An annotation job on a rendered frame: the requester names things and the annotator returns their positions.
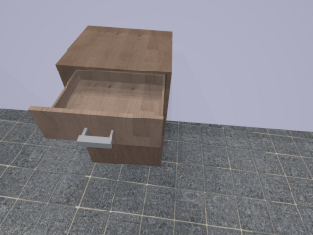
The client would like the drawer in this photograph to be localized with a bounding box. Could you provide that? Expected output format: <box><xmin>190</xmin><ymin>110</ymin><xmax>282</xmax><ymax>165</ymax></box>
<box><xmin>28</xmin><ymin>69</ymin><xmax>165</xmax><ymax>148</ymax></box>

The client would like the cabinet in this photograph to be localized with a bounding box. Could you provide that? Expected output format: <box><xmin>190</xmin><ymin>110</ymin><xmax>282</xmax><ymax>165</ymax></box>
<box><xmin>55</xmin><ymin>25</ymin><xmax>173</xmax><ymax>167</ymax></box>

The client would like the handle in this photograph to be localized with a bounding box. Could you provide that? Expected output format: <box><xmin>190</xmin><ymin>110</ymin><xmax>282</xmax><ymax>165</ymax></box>
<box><xmin>76</xmin><ymin>128</ymin><xmax>114</xmax><ymax>149</ymax></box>

